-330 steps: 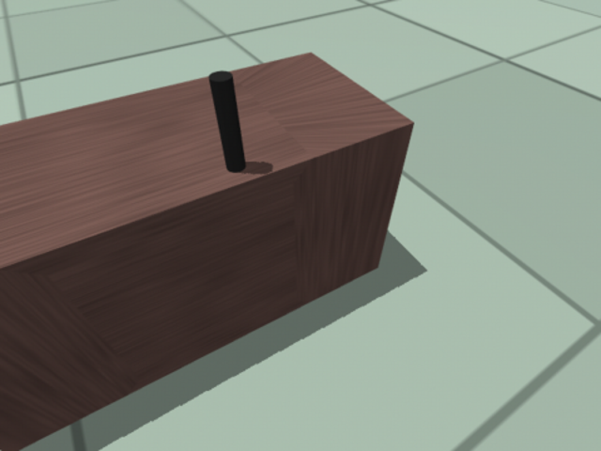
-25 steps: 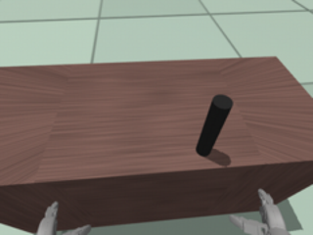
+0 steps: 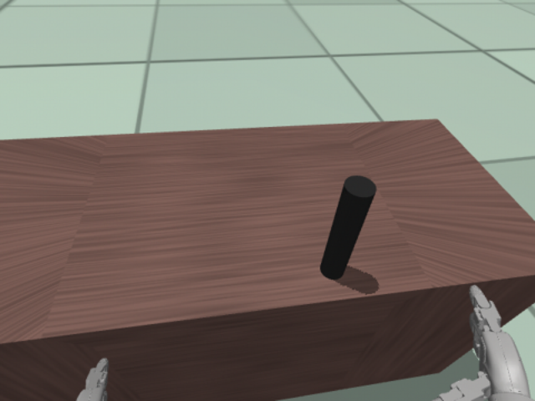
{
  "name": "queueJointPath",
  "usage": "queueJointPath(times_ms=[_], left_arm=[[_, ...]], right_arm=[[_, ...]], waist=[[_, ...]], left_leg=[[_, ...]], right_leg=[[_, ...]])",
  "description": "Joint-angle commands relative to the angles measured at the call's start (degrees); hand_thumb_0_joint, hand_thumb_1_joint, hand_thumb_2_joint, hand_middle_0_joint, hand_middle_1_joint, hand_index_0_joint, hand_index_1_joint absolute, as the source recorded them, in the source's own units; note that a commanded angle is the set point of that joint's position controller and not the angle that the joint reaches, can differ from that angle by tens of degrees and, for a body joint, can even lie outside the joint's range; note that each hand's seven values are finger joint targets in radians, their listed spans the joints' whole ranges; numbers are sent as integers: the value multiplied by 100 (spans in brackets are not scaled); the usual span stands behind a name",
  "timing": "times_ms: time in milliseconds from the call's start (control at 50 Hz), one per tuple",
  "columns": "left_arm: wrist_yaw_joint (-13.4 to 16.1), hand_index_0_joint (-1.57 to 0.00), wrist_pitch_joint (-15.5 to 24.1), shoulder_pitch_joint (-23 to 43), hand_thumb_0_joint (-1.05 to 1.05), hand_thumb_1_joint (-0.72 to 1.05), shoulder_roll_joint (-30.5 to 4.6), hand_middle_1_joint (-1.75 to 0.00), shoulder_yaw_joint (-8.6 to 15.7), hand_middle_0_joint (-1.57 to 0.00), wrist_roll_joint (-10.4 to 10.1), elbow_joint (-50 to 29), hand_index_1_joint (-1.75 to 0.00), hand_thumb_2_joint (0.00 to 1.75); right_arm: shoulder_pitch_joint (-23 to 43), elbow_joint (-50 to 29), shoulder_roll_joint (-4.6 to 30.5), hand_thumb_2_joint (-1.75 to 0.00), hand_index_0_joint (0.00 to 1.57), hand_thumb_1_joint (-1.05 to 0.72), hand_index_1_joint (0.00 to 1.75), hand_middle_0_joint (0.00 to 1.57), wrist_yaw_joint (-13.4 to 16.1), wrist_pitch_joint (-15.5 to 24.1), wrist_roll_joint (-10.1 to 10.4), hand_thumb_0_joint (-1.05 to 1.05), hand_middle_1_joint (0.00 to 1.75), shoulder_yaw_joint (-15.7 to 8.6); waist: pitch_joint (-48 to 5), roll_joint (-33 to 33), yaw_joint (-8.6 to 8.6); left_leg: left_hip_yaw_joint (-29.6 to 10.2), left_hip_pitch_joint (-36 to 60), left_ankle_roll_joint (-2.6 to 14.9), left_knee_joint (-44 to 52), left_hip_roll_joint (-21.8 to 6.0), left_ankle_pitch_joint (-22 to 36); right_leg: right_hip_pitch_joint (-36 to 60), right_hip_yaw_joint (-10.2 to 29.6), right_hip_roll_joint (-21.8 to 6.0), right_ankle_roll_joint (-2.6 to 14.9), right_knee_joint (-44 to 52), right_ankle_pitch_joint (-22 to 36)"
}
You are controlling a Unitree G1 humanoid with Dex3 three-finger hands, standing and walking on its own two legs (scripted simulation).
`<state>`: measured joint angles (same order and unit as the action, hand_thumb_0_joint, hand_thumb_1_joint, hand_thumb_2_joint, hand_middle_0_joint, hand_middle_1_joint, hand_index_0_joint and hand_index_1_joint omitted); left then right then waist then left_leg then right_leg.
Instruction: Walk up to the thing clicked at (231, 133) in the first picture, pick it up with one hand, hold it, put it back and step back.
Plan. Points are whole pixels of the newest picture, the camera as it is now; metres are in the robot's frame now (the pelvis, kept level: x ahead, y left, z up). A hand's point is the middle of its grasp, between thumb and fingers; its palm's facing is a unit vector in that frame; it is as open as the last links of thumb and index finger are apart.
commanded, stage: rise first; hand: right
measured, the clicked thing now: (344, 233) +0.38 -0.14 +0.04
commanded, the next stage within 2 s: go down in 0.74 s
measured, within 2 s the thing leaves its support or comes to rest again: neither
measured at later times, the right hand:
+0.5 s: hand (475, 352) +0.17 -0.25 +0.07, palm faces +0.30 +0.88 -0.38, open 17.7 cm
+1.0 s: hand (483, 360) +0.16 -0.25 +0.08, palm faces +0.30 +0.87 -0.40, open 17.6 cm
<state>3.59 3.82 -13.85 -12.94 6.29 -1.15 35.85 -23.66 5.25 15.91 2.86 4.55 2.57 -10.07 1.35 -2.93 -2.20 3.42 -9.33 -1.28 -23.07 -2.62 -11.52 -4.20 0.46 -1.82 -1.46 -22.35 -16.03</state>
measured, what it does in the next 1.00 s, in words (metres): stands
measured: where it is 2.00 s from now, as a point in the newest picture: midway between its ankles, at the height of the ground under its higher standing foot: outside the picture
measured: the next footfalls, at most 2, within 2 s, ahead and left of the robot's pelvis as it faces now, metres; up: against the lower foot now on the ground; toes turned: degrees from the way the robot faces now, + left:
none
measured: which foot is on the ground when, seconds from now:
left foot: down 0.00-1.00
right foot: down 0.00-1.00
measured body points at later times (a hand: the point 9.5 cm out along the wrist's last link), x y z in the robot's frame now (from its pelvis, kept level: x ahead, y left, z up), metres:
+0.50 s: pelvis -0.03 +0.00 +0.00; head -0.03 +0.02 +0.45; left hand +0.14 +0.26 -0.09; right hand +0.15 -0.29 +0.09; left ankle +0.01 +0.13 -0.74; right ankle -0.04 -0.14 -0.74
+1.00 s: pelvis -0.02 +0.00 +0.00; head -0.03 +0.02 +0.45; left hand +0.14 +0.26 -0.10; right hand +0.13 -0.29 +0.10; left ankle +0.01 +0.13 -0.74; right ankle -0.04 -0.14 -0.74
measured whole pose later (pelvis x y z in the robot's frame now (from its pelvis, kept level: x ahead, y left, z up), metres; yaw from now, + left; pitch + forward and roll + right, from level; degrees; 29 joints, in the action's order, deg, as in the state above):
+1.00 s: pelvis -0.02 +0.00 +0.00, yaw -1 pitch -3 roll +0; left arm 2.0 7.6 -11.3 -11.9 9.8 0.7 40.6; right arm -27.9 -5.0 15.7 0.1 17.7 1.4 -15.6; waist 1.8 -2.7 -2.0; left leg 4.0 -10.8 -1.1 -24.2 -3.1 -10.3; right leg -6.2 1.2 -1.4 -1.5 -24.0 -14.8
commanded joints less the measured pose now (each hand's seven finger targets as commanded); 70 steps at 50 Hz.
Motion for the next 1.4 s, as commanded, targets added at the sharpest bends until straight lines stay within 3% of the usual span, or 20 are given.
queueJointPath(times_ms=[0, 40, 180, 320, 380, 440, 520, 580, 720, 820, 840, 860, 880, 940, 980, 1000, 1060, 1140, 1280, 1380], left_arm=[[38, -5, 356, 733, 0, -54, -888, -5, 323, -5, 17, -1279, -5, 5], [11, -5, 341, 447, 0, -54, -581, -6, 155, -5, 12, -1042, -6, 5], [-21, -5, 386, 512, 0, -54, -859, -5, 459, -5, 35, -718, -5, 5], [-28, -5, 513, 547, 0, -55, -656, -5, 299, -5, 37, -820, -5, 6], [-6, -5, 582, 614, 0, -54, -955, -5, 562, -5, 37, -1017, -5, 5], [-68, -5, 602, 413, 0, -54, -644, -5, 357, -5, 9, -865, -5, 5], [-57, -4, 651, 552, 0, -55, -929, -5, 607, -5, 20, -975, -5, 6], [-98, -4, 652, 555, 0, -55, -606, -5, 384, -5, 10, -652, -6, 7], [-58, -4, 688, 552, 0, -56, -769, -5, 536, -5, 44, -558, -6, 8], [-105, -7, 657, 495, 0, -49, -617, -5, 430, -5, 24, -499, -4, 1], [-192, -5, 666, 881, 0, -57, -329, -6, 168, -6, 176, -389, -7, 9], [-64, -6, 660, 687, 0, -50, -997, -5, 828, -5, 26, -601, -4, 1], [-142, -5, 652, 803, 0, -54, -725, -4, 513, -5, 200, -429, -5, 4], [-84, -5, 690, 778, 0, -54, -1082, -4, 884, -5, 198, -431, -5, 3], [-78, -5, 661, 881, 0, -54, -956, -5, 841, -5, 188, -361, -5, 4], [-49, -5, 664, 936, 0, -54, -1073, -4, 867, -5, 188, -434, -4, 3], [-90, -5, 615, 1002, 0, -55, -443, -4, 328, -5, 113, -45, -4, 4], [-3, -5, 596, 1238, 0, -54, -445, -4, 161, -5, 78, 196, -4, 3], [368, -5, 678, 1399, 0, -55, -1157, -4, 395, -5, 24, -271, -4, 4], [452, -4, 668, 813, 0, -55, -654, -4, -53, -5, -89, 185, -4, 4]], right_arm=[[468, -1581, 959, -3, 4, 61, 6, 4, 38, 483, 10, 0, 6, -506], [272, -1702, 976, -3, 4, 61, 6, 3, 40, 585, -8, 0, 6, -563], [236, -1891, 1143, -2, 4, 61, 6, 4, -4, 742, -4, 0, 6, -821], [389, -1952, 1078, -3, 5, 61, 6, 4, -22, 969, -18, 0, 6, -802], [566, -1980, 1158, -3, 5, 61, 6, 4, -28, 1046, -2, 0, 6, -905], [353, -1983, 1142, -3, 5, 61, 6, 4, -53, 1140, 4, 0, 6, -954], [403, -2056, 1240, -3, 5, 61, 6, 4, -70, 1213, 20, 0, 6, -1065], [285, -2090, 1191, -3, 5, 61, 6, 4, -80, 1287, 21, 0, 6, -1048], [199, -2307, 1285, -4, 5, 61, 6, 4, -63, 1393, 8, 0, 6, -1142], [-133, -2180, 1088, -4, 6, 53, 5, 5, -122, 1393, 21, 0, 5, -993], [-274, -2331, 699, -6, 5, 54, 6, 4, -180, 1563, -88, 0, 6, -909], [-5, -2158, 1368, -5, 5, 50, 5, 5, -109, 1443, 22, 0, 5, -1251], [-28, -2435, 946, -3, 5, 58, 5, 4, -173, 1607, -85, 0, 5, -1130], [110, -2198, 1126, -4, 5, 61, 6, 4, -190, 1746, -38, 0, 6, -1338], [354, -2078, 1185, -4, 5, 58, 5, 4, -234, 1775, -28, 0, 5, -1390], [445, -2013, 1163, -3, 5, 60, 5, 4, -277, 1782, 48, 0, 5, -1369], [738, -1813, 1130, -3, 5, 61, 5, 4, -459, 1762, 147, 0, 5, -1288], [1541, -1440, 1413, -4, 5, 61, 6, 3, -829, 1704, 386, 0, 6, -1505], [2846, -194, 2144, -3, 5, 58, 5, 5, -1639, 1453, 935, 0, 5, -2003], [3162, 804, 2232, -2, 5, 61, 5, 5, -2295, 1152, 1234, 0, 5, -1916]], waist=[[-593, 461, 58], [-396, 139, -15], [-239, -19, -34], [-202, 233, 0], [-201, 317, 78], [-19, 166, -70], [-218, 231, 6], [-96, 123, -86], [-262, -28, -74], [-101, 193, -49], [-420, 303, 41], [-255, 111, -28], [-479, 363, 129], [-604, 386, 179], [-532, 199, 179], [-480, 481, 196], [-146, 126, 93], [-331, -44, 186], [-1039, 269, 268], [-833, 27, 193]], left_leg=[[187, 638, 101, 226, 178, 1240], [179, 593, 123, 252, 152, 1068], [209, 506, 157, 283, 171, 817], [210, 486, 129, 428, 164, 303], [207, 443, 122, 454, 162, 184], [231, 429, 149, 474, 160, -56], [215, 467, 136, 454, 156, 107], [206, 452, 142, 462, 134, 73], [199, 516, 159, 389, 146, 364], [217, 466, 124, 439, 148, 348], [177, 356, 74, 286, 197, 489], [191, 476, 109, 408, 112, 380], [184, 286, 73, 275, 198, 450], [172, 325, 59, 169, 200, 747], [146, 259, 59, 167, 174, 697], [178, 232, 46, 175, 203, 692], [168, 97, 82, 219, 198, 354], [107, 23, 80, 218, 175, 243], [65, 314, 46, 187, 82, 627], [152, 134, 122, 86, 144, 858]], right_leg=[[-240, -230, 174, 178, 311, 1662], [-321, -266, 219, 167, 355, 1501], [-461, -231, 187, 132, 433, 1294], [-470, -232, 224, 207, 504, 755], [-494, -241, 234, 222, 526, 620], [-635, -247, 245, 212, 589, 428], [-556, -242, 254, 216, 542, 562], [-639, -248, 267, 212, 517, 554], [-540, -229, 254, 184, 476, 821], [-598, -261, 268, 218, 459, 785], [-579, -175, 285, 225, 292, 818], [-531, -268, 297, 215, 425, 794], [-508, -140, 274, 226, 286, 768], [-465, -110, 270, 218, 216, 993], [-475, -114, 295, 206, 192, 925], [-551, -80, 262, 223, 196, 926], [-796, -76, 260, 208, 283, 581], [-833, -68, 276, 221, 246, 382], [-488, -6, 316, 222, 123, 755], [-614, 26, 255, 189, 182, 1036]])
